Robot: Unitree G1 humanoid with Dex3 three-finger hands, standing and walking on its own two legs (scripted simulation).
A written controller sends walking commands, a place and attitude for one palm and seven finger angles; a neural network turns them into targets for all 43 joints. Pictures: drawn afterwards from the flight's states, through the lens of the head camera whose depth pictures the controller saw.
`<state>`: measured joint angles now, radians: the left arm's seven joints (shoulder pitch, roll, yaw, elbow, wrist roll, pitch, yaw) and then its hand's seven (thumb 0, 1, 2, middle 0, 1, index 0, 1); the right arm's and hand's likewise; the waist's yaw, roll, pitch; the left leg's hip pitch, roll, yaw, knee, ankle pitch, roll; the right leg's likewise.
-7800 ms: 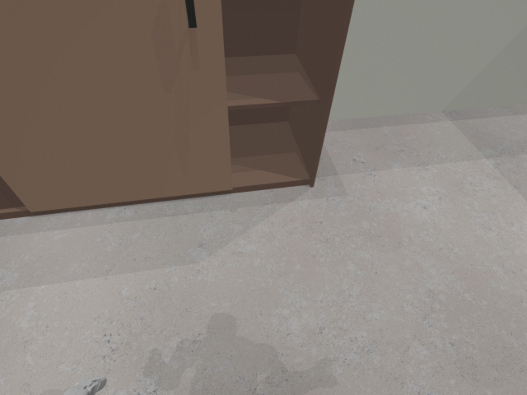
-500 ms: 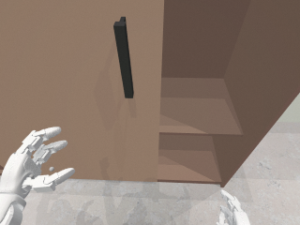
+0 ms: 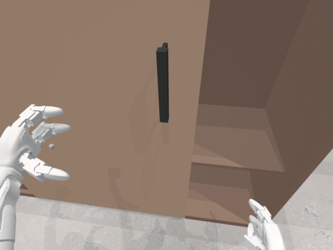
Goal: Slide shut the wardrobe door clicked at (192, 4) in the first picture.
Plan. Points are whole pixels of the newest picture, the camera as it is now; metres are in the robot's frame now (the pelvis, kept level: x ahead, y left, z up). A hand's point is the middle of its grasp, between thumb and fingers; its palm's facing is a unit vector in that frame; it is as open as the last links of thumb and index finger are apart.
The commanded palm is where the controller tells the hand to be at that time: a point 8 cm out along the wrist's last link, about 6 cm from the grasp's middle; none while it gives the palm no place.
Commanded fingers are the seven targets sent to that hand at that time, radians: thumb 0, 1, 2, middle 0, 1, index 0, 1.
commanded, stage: raise the hand with hooked fingers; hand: left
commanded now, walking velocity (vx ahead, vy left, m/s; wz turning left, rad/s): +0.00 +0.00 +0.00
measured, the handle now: (164, 85) +0.47 +0.06 +0.19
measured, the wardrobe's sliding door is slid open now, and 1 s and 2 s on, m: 0.41 0.41 0.41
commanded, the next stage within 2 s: move the hooked fingers beside the handle in 0.76 s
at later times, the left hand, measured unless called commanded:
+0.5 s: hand (58, 127) +0.28 +0.26 +0.20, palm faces +0.02 -1.00 -0.09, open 13.9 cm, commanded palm +0.25 +0.31 +0.22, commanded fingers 0.00 -0.50 0.30 -0.30 -1.20 -0.30 -1.20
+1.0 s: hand (46, 122) +0.27 +0.27 +0.22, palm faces +0.10 -0.99 -0.07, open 13.9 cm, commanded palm +0.25 +0.30 +0.21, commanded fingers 0.00 -0.50 0.30 -0.30 -1.20 -0.30 -1.20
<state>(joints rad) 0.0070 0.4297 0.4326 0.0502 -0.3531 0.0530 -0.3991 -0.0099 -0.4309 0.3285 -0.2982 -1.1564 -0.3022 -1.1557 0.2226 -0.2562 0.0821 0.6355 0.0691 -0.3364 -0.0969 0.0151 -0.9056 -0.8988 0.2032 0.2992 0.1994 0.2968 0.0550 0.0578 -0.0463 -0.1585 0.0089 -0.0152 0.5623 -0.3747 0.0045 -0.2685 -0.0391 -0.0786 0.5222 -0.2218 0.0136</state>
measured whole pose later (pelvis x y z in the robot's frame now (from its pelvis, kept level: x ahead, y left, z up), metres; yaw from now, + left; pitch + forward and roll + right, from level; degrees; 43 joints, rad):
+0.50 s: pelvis +0.00 -0.01 +0.01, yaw -1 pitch -1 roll +0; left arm -0.10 0.47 0.50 0.07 -0.36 0.20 -0.47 -0.02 -0.50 0.30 -0.30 -1.20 -0.31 -1.20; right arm 0.22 -0.29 0.06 0.64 0.08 -0.24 -0.08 0.02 -0.91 -0.90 0.20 0.30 0.20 0.30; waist 0.04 0.07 -0.04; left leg -0.12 0.02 0.00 0.48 -0.33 -0.01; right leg -0.25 -0.03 -0.07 0.47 -0.20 0.00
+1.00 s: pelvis +0.00 -0.01 +0.01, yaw +0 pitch -3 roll -1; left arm -0.17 0.48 0.50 0.14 -0.36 0.17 -0.43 -0.02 -0.50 0.30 -0.31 -1.20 -0.31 -1.20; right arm 0.22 -0.27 0.08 0.67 0.08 -0.26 -0.09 0.02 -0.91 -0.90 0.20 0.30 0.20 0.30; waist 0.05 0.07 -0.04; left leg -0.11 0.02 -0.01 0.48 -0.33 -0.01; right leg -0.23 -0.03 -0.08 0.46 -0.19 0.00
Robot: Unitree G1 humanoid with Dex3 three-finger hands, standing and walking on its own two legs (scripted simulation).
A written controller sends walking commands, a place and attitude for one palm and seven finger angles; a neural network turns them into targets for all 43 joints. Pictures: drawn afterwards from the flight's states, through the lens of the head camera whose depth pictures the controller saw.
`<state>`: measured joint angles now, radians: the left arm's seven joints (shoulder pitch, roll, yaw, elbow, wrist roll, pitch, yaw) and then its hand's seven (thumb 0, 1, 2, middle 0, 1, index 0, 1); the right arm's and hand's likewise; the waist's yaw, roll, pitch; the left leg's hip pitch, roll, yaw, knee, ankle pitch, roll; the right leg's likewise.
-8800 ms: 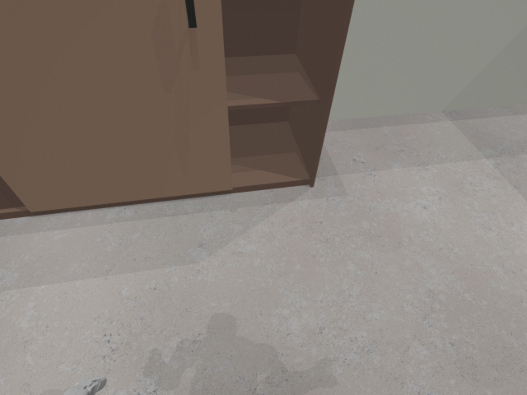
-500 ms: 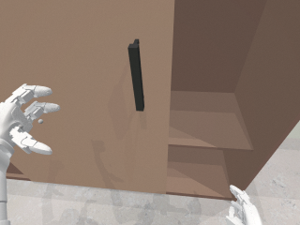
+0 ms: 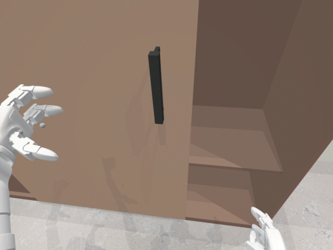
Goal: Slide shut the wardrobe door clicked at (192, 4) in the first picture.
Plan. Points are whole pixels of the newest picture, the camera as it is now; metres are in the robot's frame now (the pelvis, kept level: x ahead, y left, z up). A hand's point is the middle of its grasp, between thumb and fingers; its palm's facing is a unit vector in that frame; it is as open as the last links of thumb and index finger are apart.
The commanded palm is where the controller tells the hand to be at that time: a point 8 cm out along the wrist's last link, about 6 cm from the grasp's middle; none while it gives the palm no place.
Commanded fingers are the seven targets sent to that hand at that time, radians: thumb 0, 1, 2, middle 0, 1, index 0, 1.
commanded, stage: move the hooked fingers beside the handle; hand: left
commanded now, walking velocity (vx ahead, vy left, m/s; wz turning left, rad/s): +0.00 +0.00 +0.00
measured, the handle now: (158, 87) +0.47 +0.08 +0.19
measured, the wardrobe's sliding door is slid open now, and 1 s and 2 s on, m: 0.41 0.41 0.41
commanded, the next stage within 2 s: none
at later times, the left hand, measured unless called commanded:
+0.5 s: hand (76, 123) +0.31 +0.23 +0.19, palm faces +0.03 -1.00 -0.05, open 14.0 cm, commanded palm +0.30 +0.27 +0.20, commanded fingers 0.00 -0.50 0.30 -0.30 -1.20 -0.30 -1.20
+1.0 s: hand (108, 107) +0.37 +0.18 +0.19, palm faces +0.01 -1.00 -0.03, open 13.9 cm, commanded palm +0.35 +0.23 +0.19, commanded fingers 0.00 -0.50 0.30 -0.30 -1.20 -0.30 -1.20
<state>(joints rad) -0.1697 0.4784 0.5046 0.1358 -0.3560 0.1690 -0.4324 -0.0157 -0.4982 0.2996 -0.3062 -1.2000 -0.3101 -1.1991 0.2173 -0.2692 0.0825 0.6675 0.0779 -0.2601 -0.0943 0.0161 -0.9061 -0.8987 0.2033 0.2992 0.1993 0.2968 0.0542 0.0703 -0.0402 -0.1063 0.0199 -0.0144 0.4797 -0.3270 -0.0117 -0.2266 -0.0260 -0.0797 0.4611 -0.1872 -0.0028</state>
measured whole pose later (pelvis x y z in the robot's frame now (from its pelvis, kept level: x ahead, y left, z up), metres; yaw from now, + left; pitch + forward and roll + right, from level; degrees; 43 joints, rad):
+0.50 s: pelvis +0.00 +0.01 +0.00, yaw -1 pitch -1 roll +0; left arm -0.21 0.37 0.38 0.09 -0.30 0.18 -0.34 -0.02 -0.50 0.30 -0.30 -1.20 -0.30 -1.20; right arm 0.23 -0.28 0.05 0.67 0.07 -0.24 -0.09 0.02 -0.91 -0.90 0.20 0.30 0.20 0.30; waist 0.04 0.07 -0.03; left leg -0.12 0.01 0.00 0.47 -0.32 0.00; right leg -0.25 -0.03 -0.06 0.46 -0.18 0.01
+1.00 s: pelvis +0.00 +0.00 +0.00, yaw -1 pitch -1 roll +0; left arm -0.43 0.31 0.26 0.27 -0.24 0.20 -0.20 -0.02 -0.50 0.30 -0.30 -1.20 -0.31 -1.20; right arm 0.20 -0.26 0.06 0.69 0.07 -0.19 -0.09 0.02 -0.91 -0.90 0.20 0.30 0.20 0.30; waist 0.02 0.06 -0.02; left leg -0.13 0.01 0.00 0.45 -0.31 -0.01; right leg -0.27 -0.03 -0.06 0.47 -0.18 0.00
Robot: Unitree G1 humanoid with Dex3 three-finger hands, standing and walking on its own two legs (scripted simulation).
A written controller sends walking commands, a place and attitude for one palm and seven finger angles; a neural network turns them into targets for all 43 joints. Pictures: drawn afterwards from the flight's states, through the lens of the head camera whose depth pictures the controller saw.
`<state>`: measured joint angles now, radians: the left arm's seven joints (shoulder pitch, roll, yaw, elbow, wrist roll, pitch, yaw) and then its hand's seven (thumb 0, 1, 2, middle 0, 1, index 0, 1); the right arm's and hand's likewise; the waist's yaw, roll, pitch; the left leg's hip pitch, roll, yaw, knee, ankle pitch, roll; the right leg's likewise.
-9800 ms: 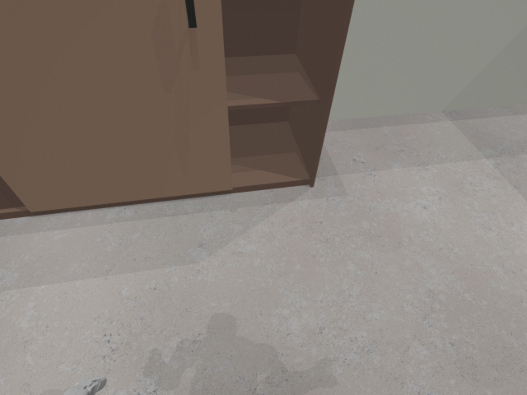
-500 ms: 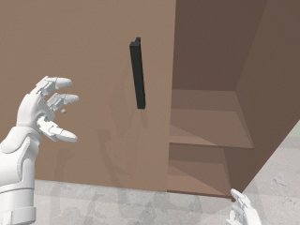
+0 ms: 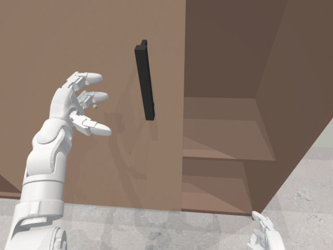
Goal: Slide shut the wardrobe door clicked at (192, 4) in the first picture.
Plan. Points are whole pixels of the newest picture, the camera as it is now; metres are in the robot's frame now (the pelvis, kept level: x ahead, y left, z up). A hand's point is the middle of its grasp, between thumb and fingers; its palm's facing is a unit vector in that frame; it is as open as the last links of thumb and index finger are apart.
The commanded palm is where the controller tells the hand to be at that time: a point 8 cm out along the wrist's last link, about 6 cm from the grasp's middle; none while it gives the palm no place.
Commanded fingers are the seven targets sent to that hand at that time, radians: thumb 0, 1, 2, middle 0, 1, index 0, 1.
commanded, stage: move the hooked fingers beside the handle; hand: left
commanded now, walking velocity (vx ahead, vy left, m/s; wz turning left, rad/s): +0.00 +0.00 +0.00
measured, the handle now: (147, 83) +0.47 +0.08 +0.18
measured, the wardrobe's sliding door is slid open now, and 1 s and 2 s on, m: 0.41 0.41 0.41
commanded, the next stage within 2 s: none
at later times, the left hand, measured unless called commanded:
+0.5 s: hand (115, 93) +0.42 +0.15 +0.19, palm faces +0.01 -1.00 +0.00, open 13.9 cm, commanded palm +0.40 +0.21 +0.19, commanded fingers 0.00 -0.50 0.30 -0.30 -1.20 -0.30 -1.20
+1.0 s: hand (118, 91) +0.42 +0.15 +0.19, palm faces +0.01 -1.00 +0.00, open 13.9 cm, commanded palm +0.39 +0.20 +0.19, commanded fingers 0.00 -0.50 0.30 -0.30 -1.20 -0.30 -1.20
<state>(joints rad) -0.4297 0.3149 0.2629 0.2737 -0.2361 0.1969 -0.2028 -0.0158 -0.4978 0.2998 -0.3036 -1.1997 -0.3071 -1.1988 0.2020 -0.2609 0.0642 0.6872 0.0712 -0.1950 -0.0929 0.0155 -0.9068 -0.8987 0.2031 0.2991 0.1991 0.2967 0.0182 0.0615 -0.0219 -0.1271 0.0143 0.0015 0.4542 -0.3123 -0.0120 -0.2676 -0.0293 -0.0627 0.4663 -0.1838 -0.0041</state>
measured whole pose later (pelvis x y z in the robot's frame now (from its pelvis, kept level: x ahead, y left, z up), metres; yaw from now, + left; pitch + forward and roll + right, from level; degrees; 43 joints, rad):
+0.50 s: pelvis +0.00 +0.00 +0.00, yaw -1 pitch +1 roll +0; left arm -0.60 0.27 0.24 0.50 -0.20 0.08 -0.12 -0.02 -0.50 0.30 -0.30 -1.20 -0.31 -1.20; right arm 0.26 -0.25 0.05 0.71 0.06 -0.18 -0.08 0.01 -0.91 -0.90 0.20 0.30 0.20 0.30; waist -0.01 0.05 -0.02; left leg -0.15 0.02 0.02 0.44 -0.30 -0.01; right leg -0.30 -0.02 -0.04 0.44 -0.16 0.00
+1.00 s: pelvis +0.01 +0.01 +0.00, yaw -2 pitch +1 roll +0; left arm -0.60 0.23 0.21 0.49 -0.17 0.05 -0.08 -0.02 -0.50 0.30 -0.33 -1.22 -0.31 -1.20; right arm 0.25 -0.24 0.04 0.70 0.05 -0.18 -0.07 0.01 -0.91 -0.90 0.20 0.30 0.20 0.30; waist -0.01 0.05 -0.03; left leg -0.13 0.01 0.03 0.42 -0.31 0.00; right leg -0.28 -0.03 -0.03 0.42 -0.16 0.01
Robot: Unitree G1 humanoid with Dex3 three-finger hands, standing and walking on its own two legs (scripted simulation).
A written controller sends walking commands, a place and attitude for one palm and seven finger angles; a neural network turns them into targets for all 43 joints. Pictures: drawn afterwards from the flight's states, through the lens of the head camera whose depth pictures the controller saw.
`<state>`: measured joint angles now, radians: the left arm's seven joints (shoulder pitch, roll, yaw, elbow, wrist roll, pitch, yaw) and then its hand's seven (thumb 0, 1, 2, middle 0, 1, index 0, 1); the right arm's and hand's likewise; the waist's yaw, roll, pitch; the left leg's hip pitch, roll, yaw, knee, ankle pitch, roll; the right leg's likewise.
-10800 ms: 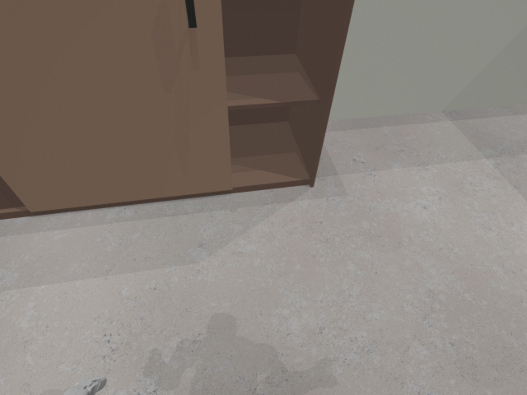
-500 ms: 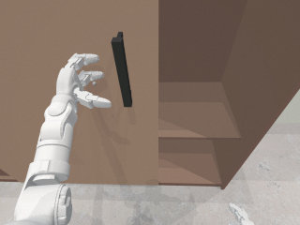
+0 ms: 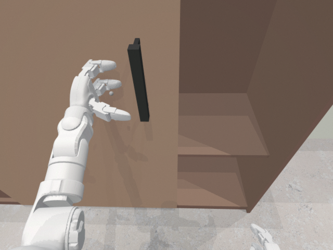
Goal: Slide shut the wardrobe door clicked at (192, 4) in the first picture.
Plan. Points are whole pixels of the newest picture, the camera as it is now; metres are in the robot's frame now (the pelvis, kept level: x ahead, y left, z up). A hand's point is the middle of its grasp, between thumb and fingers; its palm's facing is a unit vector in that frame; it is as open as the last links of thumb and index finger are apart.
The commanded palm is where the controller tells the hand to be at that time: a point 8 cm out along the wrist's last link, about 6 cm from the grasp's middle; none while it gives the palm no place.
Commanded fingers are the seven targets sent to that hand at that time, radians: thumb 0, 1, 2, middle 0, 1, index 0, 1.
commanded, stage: move the hooked fingers beside the handle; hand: left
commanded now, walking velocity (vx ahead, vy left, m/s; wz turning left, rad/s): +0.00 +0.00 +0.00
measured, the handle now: (141, 83) +0.46 +0.09 +0.18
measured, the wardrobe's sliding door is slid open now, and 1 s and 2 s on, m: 0.41 0.41 0.41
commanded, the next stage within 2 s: none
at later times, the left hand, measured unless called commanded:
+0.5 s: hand (105, 96) +0.39 +0.16 +0.19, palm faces +0.02 -1.00 +0.00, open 14.0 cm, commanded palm +0.36 +0.20 +0.18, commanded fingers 0.00 -0.50 0.30 -0.30 -1.20 -0.30 -1.20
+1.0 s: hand (113, 110) +0.39 +0.14 +0.16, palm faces +0.03 -1.00 +0.02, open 14.0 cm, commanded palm +0.37 +0.19 +0.19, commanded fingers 0.00 -0.50 0.30 -0.30 -1.20 -0.30 -1.20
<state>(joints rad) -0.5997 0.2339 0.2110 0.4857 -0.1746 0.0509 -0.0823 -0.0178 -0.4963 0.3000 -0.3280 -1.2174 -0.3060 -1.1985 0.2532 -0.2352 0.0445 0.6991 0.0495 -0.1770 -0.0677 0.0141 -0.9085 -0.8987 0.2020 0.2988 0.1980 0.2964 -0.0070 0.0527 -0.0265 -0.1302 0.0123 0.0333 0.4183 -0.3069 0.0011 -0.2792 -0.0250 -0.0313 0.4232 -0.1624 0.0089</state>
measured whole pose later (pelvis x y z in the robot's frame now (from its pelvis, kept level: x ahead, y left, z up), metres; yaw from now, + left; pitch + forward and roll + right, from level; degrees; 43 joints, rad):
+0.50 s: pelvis +0.00 +0.00 +0.00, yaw +1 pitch +1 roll +0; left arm -0.59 0.26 0.20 0.47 -0.21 0.14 -0.12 -0.02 -0.50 0.30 -0.30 -1.20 -0.30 -1.20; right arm 0.23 -0.25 0.05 0.69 0.07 -0.15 -0.07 0.01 -0.91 -0.90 0.20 0.30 0.20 0.30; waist 0.01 0.06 -0.05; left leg -0.13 0.01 0.01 0.43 -0.30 0.00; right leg -0.27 -0.03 -0.05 0.42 -0.16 0.01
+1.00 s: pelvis -0.01 +0.00 +0.00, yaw +0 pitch +1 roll +0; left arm -0.51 0.21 0.19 0.43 -0.20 0.12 -0.09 -0.02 -0.50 0.30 -0.30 -1.20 -0.30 -1.20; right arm 0.24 -0.25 0.04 0.68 0.05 -0.14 -0.07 0.01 -0.91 -0.90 0.20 0.30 0.20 0.30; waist 0.00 0.06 -0.02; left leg -0.14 0.01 0.03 0.43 -0.29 0.00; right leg -0.29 -0.03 -0.04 0.42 -0.15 0.00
